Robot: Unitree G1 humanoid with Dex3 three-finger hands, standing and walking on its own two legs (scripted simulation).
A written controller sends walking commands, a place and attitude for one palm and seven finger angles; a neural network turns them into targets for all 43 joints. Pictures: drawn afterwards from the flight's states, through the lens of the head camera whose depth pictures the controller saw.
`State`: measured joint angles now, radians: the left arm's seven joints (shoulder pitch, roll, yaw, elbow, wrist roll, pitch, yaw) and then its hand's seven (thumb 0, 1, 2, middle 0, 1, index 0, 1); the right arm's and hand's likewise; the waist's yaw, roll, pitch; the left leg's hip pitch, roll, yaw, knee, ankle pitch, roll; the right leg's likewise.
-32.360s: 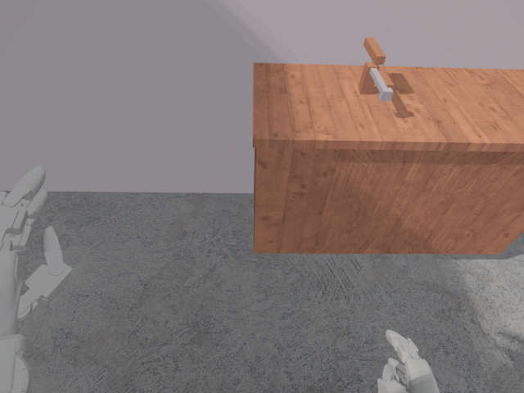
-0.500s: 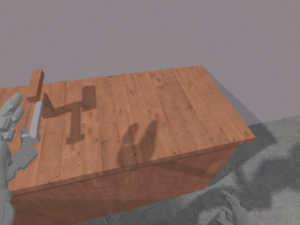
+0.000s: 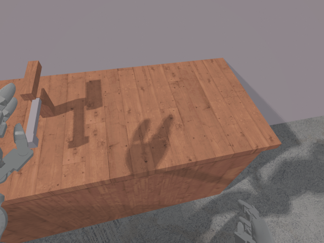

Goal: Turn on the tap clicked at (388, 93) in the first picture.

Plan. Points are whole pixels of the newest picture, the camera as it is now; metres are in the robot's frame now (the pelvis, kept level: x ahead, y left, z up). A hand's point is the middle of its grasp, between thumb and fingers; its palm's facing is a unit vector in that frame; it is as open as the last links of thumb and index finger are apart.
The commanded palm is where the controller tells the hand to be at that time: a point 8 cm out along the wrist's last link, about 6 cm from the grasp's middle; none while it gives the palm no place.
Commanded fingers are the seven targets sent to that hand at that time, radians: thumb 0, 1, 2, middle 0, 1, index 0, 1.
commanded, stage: come to a stop and stand still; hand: left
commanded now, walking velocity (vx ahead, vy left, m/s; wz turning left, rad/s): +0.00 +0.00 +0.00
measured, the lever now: (29, 141) +0.31 +0.37 +0.03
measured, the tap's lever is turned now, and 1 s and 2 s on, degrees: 0 0 0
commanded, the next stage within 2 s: look again from close up in 0.58 s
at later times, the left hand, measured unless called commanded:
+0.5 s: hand (19, 158) +0.21 +0.26 +0.17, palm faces +0.38 -0.85 -0.36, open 7.4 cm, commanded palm +0.15 +0.30 +0.17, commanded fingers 0.00 0.90 0.90 -0.20 -0.30 -0.20 -0.30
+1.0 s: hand (21, 160) +0.21 +0.26 +0.16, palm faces +0.38 -0.84 -0.39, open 7.4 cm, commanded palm +0.15 +0.29 +0.17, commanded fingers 0.00 0.90 0.90 -0.20 -0.30 -0.20 -0.30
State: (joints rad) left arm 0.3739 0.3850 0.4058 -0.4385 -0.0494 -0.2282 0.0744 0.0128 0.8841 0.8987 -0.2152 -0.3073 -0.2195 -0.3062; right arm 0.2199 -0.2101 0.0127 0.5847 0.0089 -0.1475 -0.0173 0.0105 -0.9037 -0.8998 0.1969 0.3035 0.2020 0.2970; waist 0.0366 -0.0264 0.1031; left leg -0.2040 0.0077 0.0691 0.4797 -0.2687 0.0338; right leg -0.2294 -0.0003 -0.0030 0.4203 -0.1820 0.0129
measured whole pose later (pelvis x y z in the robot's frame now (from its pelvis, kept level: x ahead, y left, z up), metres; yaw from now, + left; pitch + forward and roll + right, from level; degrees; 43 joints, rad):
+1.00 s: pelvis -0.01 +0.01 +0.00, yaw +0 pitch -1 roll -1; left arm 0.42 0.37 0.36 -0.44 -0.04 -0.25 0.09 0.01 0.89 0.90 -0.21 -0.31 -0.21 -0.31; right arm 0.21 -0.20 0.01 0.58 0.01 -0.13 -0.03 0.01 -0.90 -0.90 0.20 0.30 0.20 0.30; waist 0.02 -0.02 0.06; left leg -0.19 -0.01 0.07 0.44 -0.24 0.05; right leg -0.21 -0.02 0.00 0.38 -0.15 0.03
